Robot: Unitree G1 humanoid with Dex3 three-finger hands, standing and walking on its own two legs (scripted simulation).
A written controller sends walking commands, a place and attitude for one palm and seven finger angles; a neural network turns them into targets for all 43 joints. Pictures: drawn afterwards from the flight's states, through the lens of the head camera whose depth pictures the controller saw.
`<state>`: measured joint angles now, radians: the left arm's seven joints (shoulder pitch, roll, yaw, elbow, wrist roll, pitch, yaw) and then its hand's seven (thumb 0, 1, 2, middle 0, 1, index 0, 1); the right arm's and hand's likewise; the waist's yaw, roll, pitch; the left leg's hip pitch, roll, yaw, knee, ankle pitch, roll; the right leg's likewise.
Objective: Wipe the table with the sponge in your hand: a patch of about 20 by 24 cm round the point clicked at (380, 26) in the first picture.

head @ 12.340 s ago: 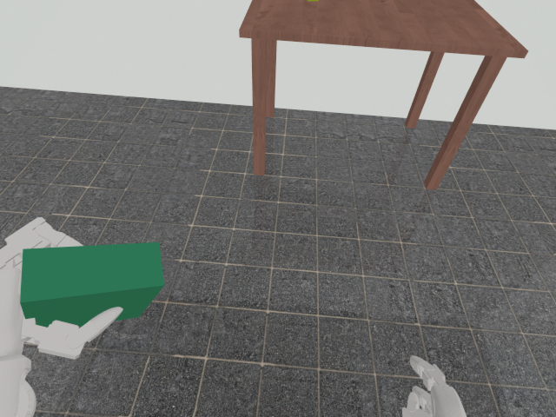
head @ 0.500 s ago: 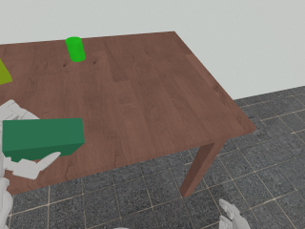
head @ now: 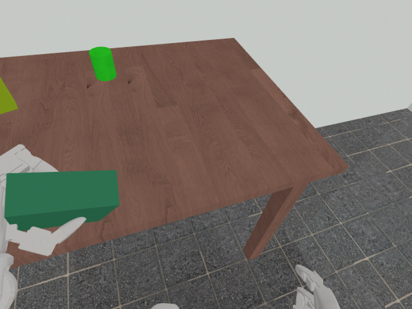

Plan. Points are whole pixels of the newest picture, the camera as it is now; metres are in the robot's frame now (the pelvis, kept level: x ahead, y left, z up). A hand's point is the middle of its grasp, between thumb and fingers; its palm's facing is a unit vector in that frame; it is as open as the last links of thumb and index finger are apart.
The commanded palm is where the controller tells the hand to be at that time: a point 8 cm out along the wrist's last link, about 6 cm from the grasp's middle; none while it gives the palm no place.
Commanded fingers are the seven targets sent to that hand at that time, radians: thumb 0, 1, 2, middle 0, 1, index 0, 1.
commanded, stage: come to a stop and stand still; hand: left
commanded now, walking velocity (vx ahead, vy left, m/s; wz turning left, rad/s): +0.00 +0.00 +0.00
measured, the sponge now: (78, 201) +0.22 +0.22 +0.15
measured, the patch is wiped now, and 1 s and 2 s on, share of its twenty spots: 0.00 0.00 0.00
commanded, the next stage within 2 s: look again from close up in 0.52 s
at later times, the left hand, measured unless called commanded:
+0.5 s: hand (32, 201) +0.21 +0.28 +0.15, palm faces +0.43 -0.81 -0.39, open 9.3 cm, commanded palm +0.16 +0.31 +0.18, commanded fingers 0.00 0.10 1.30 -1.20 -1.60 -1.20 -1.60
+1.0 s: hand (50, 192) +0.22 +0.26 +0.16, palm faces +0.39 -0.83 -0.40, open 9.3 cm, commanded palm +0.17 +0.29 +0.18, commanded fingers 0.00 0.10 1.30 -1.20 -1.60 -1.20 -1.60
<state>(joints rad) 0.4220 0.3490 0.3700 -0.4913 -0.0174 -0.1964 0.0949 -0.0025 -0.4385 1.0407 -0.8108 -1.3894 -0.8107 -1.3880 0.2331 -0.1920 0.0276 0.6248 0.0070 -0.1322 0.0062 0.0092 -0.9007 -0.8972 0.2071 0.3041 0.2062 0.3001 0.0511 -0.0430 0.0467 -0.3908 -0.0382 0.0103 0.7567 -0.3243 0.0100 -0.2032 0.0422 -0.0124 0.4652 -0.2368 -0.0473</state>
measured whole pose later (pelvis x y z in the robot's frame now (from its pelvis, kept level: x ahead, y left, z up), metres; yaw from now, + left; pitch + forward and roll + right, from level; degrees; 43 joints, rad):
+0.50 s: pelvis +0.01 +0.02 +0.00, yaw +2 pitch -2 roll -1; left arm 0.45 0.34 0.35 -0.44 -0.02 -0.18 0.11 0.00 -0.44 1.04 -0.81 -1.39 -0.81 -1.39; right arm 0.22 -0.19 0.02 0.61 0.02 -0.12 -0.03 0.01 -0.90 -0.90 0.21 0.30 0.21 0.30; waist 0.03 0.00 0.05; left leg -0.24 -0.03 -0.02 0.49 -0.22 0.04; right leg -0.16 0.00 -0.04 0.43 -0.23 0.00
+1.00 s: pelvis +0.01 +0.01 +0.00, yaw +1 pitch -1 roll -1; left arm 0.46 0.36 0.34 -0.47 -0.04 -0.18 0.12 0.00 -0.44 1.04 -0.81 -1.39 -0.81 -1.39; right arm 0.21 -0.21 0.01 0.59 0.02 -0.11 -0.04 0.01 -0.90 -0.90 0.21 0.30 0.20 0.30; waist 0.01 0.00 0.06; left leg -0.23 -0.02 -0.02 0.47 -0.23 0.03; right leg -0.16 0.02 -0.04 0.41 -0.23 -0.01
